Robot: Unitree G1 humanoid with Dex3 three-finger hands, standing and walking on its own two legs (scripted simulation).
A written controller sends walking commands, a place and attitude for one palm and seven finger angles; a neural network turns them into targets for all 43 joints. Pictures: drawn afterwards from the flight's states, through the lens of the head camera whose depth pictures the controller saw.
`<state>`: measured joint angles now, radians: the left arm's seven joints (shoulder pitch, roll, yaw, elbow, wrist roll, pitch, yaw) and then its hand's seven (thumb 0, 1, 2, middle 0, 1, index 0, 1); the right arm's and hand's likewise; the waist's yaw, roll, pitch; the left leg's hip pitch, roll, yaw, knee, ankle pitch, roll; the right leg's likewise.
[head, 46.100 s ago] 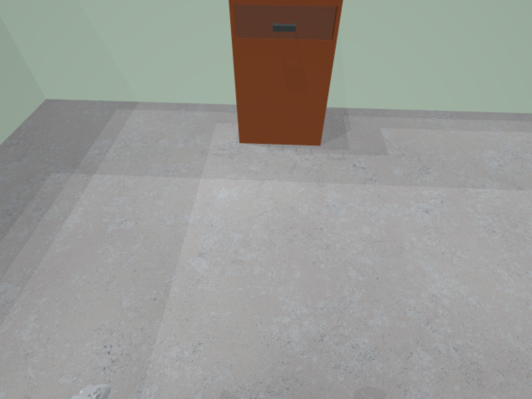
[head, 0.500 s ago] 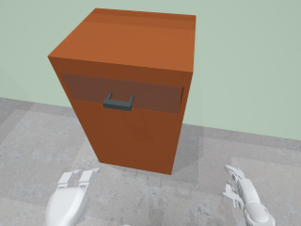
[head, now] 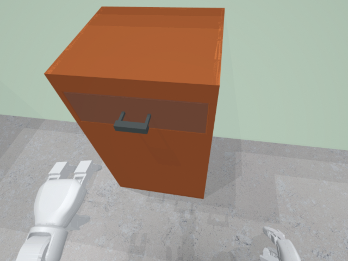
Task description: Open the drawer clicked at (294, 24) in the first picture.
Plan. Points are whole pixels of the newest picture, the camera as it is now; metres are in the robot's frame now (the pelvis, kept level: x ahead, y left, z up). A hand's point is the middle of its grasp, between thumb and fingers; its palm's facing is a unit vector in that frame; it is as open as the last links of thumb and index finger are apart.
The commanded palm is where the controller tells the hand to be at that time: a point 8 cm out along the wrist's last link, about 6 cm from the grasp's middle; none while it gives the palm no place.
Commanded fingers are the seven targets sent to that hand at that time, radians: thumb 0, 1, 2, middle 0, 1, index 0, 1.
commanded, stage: raise the hand with hooked fingers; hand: left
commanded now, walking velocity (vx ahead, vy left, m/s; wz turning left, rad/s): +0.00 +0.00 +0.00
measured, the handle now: (133, 121) +0.51 +0.19 -0.04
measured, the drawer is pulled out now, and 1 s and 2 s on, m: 0.00 0.00 0.00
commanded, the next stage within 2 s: move the hooked fingers above the handle in 0.94 s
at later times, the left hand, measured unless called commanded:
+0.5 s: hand (61, 159) +0.29 +0.27 +0.10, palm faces +0.05 -0.08 -1.00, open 13.8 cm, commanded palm +0.27 +0.27 +0.15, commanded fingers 0.00 -0.50 0.30 -0.30 -1.20 -0.30 -1.20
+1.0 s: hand (58, 159) +0.29 +0.27 +0.10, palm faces +0.05 -0.08 -1.00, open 13.8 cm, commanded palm +0.26 +0.27 +0.16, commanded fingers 0.00 -0.50 0.30 -0.30 -1.20 -0.30 -1.20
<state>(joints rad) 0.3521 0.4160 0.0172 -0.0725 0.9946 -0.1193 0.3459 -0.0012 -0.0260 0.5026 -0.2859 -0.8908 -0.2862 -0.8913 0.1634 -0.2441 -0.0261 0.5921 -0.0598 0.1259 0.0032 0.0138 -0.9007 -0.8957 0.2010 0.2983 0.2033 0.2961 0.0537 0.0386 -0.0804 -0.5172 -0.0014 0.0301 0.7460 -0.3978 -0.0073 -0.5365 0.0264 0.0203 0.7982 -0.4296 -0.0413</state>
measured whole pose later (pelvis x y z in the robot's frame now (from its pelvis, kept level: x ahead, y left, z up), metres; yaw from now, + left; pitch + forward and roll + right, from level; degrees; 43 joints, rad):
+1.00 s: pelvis -0.02 +0.03 +0.02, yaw +1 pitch +4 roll +0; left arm -0.07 0.50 -0.02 0.09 0.93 -0.10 0.12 0.00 -0.49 0.30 -0.32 -1.20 -0.32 -1.20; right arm 0.18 -0.25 -0.04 0.63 0.00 0.16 0.00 0.01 -0.90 -0.90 0.20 0.30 0.20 0.30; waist 0.07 0.06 -0.02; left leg -0.34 -0.03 0.02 0.55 -0.28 0.03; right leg -0.34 0.00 0.02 0.56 -0.30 0.00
